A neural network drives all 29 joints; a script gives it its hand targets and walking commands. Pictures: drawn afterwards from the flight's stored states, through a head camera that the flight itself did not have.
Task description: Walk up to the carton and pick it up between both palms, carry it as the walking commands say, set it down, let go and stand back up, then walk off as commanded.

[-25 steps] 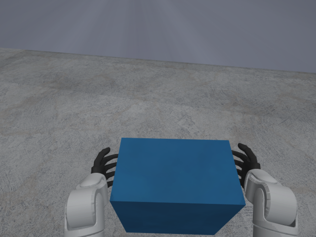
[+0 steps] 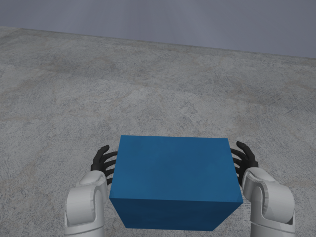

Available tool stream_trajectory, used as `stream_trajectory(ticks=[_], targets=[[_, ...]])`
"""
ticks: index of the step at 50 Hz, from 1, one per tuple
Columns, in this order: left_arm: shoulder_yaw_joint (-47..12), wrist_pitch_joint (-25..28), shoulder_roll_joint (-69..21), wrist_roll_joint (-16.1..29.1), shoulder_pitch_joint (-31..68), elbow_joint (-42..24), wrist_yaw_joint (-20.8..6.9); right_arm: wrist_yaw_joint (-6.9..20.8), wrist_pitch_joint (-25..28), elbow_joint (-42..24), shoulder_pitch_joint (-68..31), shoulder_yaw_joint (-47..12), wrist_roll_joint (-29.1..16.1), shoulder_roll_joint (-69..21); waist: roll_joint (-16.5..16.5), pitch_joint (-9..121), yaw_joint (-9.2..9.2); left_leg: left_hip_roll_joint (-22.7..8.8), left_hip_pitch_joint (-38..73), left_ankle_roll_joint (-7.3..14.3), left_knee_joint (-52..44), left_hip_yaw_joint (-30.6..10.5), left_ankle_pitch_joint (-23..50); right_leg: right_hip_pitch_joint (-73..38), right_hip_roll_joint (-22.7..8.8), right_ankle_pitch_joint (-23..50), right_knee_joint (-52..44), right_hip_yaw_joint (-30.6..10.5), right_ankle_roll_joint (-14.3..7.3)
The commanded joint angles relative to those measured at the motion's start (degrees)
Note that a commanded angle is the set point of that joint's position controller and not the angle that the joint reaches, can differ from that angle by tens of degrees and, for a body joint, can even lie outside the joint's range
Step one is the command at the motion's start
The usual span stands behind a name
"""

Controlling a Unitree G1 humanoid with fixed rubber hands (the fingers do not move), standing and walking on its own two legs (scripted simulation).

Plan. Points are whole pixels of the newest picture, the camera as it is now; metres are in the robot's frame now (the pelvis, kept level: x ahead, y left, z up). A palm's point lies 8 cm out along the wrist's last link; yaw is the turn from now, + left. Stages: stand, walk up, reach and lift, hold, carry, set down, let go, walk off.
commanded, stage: carry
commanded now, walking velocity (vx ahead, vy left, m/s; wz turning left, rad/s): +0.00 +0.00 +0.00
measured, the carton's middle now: (171, 188) +0.26 +0.00 -0.01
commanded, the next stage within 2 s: none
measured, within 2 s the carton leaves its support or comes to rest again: neither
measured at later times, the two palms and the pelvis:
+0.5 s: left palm (118, 151) +0.34 +0.14 +0.05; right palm (249, 160) +0.30 -0.19 +0.06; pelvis +0.07 +0.01 +0.01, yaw -6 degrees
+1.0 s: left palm (131, 131) +0.43 +0.12 +0.03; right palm (243, 143) +0.38 -0.22 +0.02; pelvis +0.14 -0.01 -0.01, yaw -4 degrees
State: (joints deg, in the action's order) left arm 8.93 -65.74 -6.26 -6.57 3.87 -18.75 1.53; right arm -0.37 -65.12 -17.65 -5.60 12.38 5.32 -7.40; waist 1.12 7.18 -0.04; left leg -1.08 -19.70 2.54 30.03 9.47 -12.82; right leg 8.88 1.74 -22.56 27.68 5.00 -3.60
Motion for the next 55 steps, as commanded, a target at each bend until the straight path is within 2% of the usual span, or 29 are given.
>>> stream_trajectory(ticks=[1, 10, 14, 16, 21, 23, 25, 26, 27, 28, 30, 32, 33, 34, 35, 36, 37, 39, 40, 41, 43, 45, 46, 47, 48, 49, 51, 53, 55], targets=[[-43.54, -0.96, -44.08, 24.51, 30.67, -11.09, -13.04, 10.53, -1.52, -6.09, -23.36, -45.08, -19.63, -43.50, -3.23, 10.51, -1.17, -15.00, 19.69, 6.03, 2.29, -12.42, 36.85, 13.03, -6.02, 22.24, 6.10, -3.47, 2.42], [-39.67, -0.25, -43.45, 21.33, 28.68, -6.93, -12.46, 10.92, -0.85, -3.20, -22.39, -42.74, -18.21, -42.02, -6.72, 14.72, -0.68, -9.87, 17.96, 2.56, 6.59, -4.84, 43.81, 5.74, -6.09, 31.60, 5.09, -2.97, 1.04], [-38.32, 1.52, -43.27, 20.27, 26.87, -6.98, -11.82, 10.49, 0.90, -9.92, -27.64, -45.80, -19.53, -41.56, 2.44, 16.80, -0.73, -6.34, 13.38, 0.55, 8.40, -2.79, 29.26, -1.66, -8.80, 59.79, 7.18, -3.84, 0.18], [-38.45, 3.37, -44.19, 20.39, 28.41, -9.04, -11.51, 10.47, 2.58, -10.24, -26.80, -45.64, -19.94, -43.73, 0.11, 20.89, -0.49, -5.94, 15.75, 1.92, 7.07, -4.60, 30.87, -3.44, -8.63, 61.86, 9.97, -3.89, 0.22], [-33.37, 11.77, -39.67, 13.32, 26.29, -1.99, -11.35, 10.39, 10.20, 3.57, -19.23, -37.75, -11.82, -40.87, -9.83, 18.42, -0.36, -9.78, 26.97, 3.96, 4.68, -6.76, 57.78, 7.94, -4.19, 25.32, 5.94, 1.08, 1.41], [-34.05, 12.76, -39.32, 13.49, 26.64, -2.34, -11.41, 10.47, 11.13, 1.13, -22.27, -40.29, -13.24, -40.60, -8.17, 12.68, 0.66, -10.40, 19.60, 3.22, 1.57, -7.49, 51.45, 4.52, -4.24, 9.77, -6.05, 0.83, 1.55], [-33.39, 14.29, -38.49, 13.27, 27.85, -1.63, -11.11, 9.96, 12.58, -0.01, -22.34, -39.95, -12.04, -38.30, -0.90, 9.65, -0.19, -8.02, 13.96, 0.79, 4.08, -5.77, 33.02, -0.27, -5.75, 32.88, -8.43, -0.91, 1.11], [-21.20, 17.58, -33.93, 3.13, 21.94, 18.47, -11.38, 9.76, 16.10, 19.59, -18.89, -28.43, -2.40, -34.20, 4.33, 12.14, -0.28, -6.39, 9.28, 0.07, 8.59, -3.80, 21.77, -7.06, -8.52, 53.51, -5.67, -2.59, 1.10], [-33.92, 16.78, -38.57, 12.44, 22.40, 2.19, -11.11, 9.36, 15.76, -0.52, -22.72, -40.87, -11.63, -36.74, 8.50, 10.92, 0.22, -3.56, -0.94, -1.05, 13.06, -1.22, 7.46, -15.02, -12.66, 76.48, -0.44, -5.80, -0.36], [-35.48, 15.95, -37.62, 14.04, 22.28, -0.61, -10.92, 8.94, 14.65, -0.07, -17.43, -40.33, -12.14, -38.20, 11.65, 9.71, 0.07, -0.33, -8.91, -1.12, 12.71, 1.09, -12.33, -21.77, -14.47, 91.07, 1.97, -7.07, -1.54], [-46.89, 11.19, -42.95, 24.00, 26.18, -17.03, -10.98, 8.66, 10.35, -18.66, -22.21, -51.58, -21.44, -42.42, 12.18, 12.79, 0.62, 0.69, -13.70, -1.26, 8.33, 0.97, -15.94, -29.70, -14.90, 98.70, 5.12, -5.97, -1.69], [-32.57, 10.79, -37.79, 13.57, 20.47, 7.51, -11.77, 8.57, 9.94, 7.35, -15.39, -37.17, -9.55, -39.15, 13.92, 9.48, 0.47, 3.07, -6.10, -1.09, 7.97, 3.52, -9.02, -19.56, -12.22, 99.89, 3.58, -4.61, 1.53], [-33.11, 10.61, -36.97, 13.14, 16.84, 6.12, -11.38, 8.53, 10.13, 8.32, -11.26, -37.16, -10.10, -38.65, 8.41, 12.44, -0.02, 3.18, -0.64, -0.32, 3.65, 3.09, -4.23, -18.20, -12.61, 97.37, 8.16, -3.33, 2.39], [-20.92, 14.18, -30.94, 2.78, 8.04, 24.46, -11.73, 8.70, 13.71, 26.25, -5.72, -26.90, -0.94, -32.83, 4.71, 15.71, -0.97, 1.73, 14.03, 0.69, 2.78, 2.26, 8.80, -7.12, -12.46, 94.36, 13.14, -3.56, 5.23], [-29.84, 15.13, -31.36, 8.46, 9.43, 7.29, -11.17, 8.61, 13.79, 14.63, -2.37, -36.55, -7.24, -35.09, -0.52, 20.20, -2.45, -3.46, 31.40, 3.66, 2.32, -4.43, 34.18, 8.10, -9.53, 73.93, 25.61, -1.11, 7.14], [-44.03, 12.17, -37.09, 19.71, 19.75, -12.82, -10.92, 9.32, 11.36, -5.47, -15.23, -51.36, -20.48, -39.21, -17.60, 19.37, -3.86, -16.13, 45.29, 12.61, 5.02, -18.02, 76.71, 28.41, -2.15, 14.81, 39.82, 0.81, 8.28], [-27.87, 14.54, -32.08, 7.93, 17.34, 7.29, -11.99, 10.34, 13.52, 14.63, -14.59, -34.25, -8.92, -32.91, -22.39, 14.35, -2.54, -19.47, 39.51, 17.30, 1.04, -22.46, 79.24, 27.84, -0.55, -12.87, 38.43, -3.41, 5.58], [-37.43, 16.38, -36.38, 17.13, 32.20, -8.30, -12.10, 9.69, 15.92, 0.20, -22.54, -41.44, -14.18, -41.01, -16.14, 0.29, -2.78, -16.80, 28.34, 11.55, -0.99, -22.28, 68.62, 35.15, -2.91, -25.91, 25.27, -7.92, 3.83], [-49.20, 13.22, -41.96, 26.99, 40.99, -26.86, -11.25, 8.96, 13.13, -19.90, -32.82, -51.82, -23.97, -43.93, -10.20, -2.31, -2.03, -13.79, 18.89, 7.37, -3.80, -16.98, 63.66, 26.95, -3.54, -20.38, 20.73, -4.16, 3.33], [-46.50, 12.33, -41.93, 25.39, 39.95, -24.34, -11.07, 8.91, 11.36, -17.48, -30.27, -48.78, -22.01, -43.10, -8.05, -2.27, -0.70, -11.46, 13.08, 3.26, -4.67, -10.72, 49.93, 17.66, -4.12, -14.81, 9.74, -1.98, 2.56], [-26.12, 15.66, -35.28, 8.83, 27.61, 8.41, -10.64, 9.37, 14.50, 8.45, -27.49, -34.02, -9.67, -35.14, -2.54, -2.50, 0.55, -8.92, 4.09, -0.56, -0.83, -2.49, 21.07, 3.09, -3.89, 10.05, -2.76, -0.91, 1.56], [-16.93, 20.70, -32.00, 1.77, 17.01, 26.00, -10.90, 8.41, 20.27, 16.61, -22.84, -29.49, -2.68, -30.98, 5.75, 10.58, 0.12, -4.02, 0.84, -2.46, 9.68, -1.58, -3.10, -6.75, -14.70, 45.03, -3.14, -15.95, -4.11], [-26.22, 22.18, -32.72, 10.44, 15.46, 6.51, -10.11, 7.48, 21.55, -3.49, -23.09, -41.09, -11.74, -33.16, 14.82, 16.17, 0.90, -1.61, -1.30, -2.09, 15.06, -2.96, -18.91, -13.94, -19.61, 61.90, -0.61, -19.89, -5.21], [-32.45, 20.02, -36.07, 14.08, 16.87, -2.71, -10.29, 7.61, 19.10, -15.43, -26.60, -47.91, -16.86, -34.52, 14.42, 19.25, 0.64, -1.93, 1.64, -1.64, 13.18, -5.72, -21.84, -11.71, -19.22, 61.93, -0.81, -18.60, -6.28], [-30.80, 19.43, -37.90, 10.68, 18.23, 4.66, -10.78, 9.03, 18.03, -3.67, -24.07, -44.64, -14.08, -37.05, 10.49, 15.01, 0.53, -1.05, 4.15, -1.43, 8.78, -6.09, -20.86, -7.05, -18.44, 54.07, -2.78, -17.77, -6.31], [-40.55, 18.17, -41.23, 20.64, 26.27, -15.44, -9.70, 9.14, 16.08, -21.78, -29.77, -52.72, -24.64, -40.76, 12.20, 15.43, -0.18, -1.24, 6.03, -2.10, 3.42, -5.78, -18.81, -6.55, -16.29, 50.05, -0.91, -15.16, -4.81], [-41.48, 11.98, -38.99, 23.72, 28.72, -24.56, -7.85, 8.23, 9.26, -19.00, -22.64, -50.15, -26.03, -42.68, 5.59, 18.58, -0.50, -4.31, 12.92, -3.39, -4.31, -5.02, 4.50, -7.55, -11.16, 49.51, 4.44, -7.69, -1.11], [-25.82, 12.72, -32.85, 7.30, 15.00, 7.83, -8.77, 8.82, 10.65, 14.36, -10.91, -31.89, -8.75, -36.07, 1.92, 22.98, -0.41, -6.86, 18.01, -1.52, 2.76, -8.18, 23.79, -4.39, -9.23, 42.33, 4.99, -4.81, 0.98], [-32.13, 11.76, -31.54, 14.84, 16.75, -7.96, -8.72, 7.37, 10.41, -2.16, -11.32, -37.49, -14.21, -34.29, 0.89, 22.91, -0.12, -5.86, 13.55, -1.14, 6.56, -7.32, 21.43, -9.02, -11.26, 53.52, 4.08, -6.61, -1.09]])
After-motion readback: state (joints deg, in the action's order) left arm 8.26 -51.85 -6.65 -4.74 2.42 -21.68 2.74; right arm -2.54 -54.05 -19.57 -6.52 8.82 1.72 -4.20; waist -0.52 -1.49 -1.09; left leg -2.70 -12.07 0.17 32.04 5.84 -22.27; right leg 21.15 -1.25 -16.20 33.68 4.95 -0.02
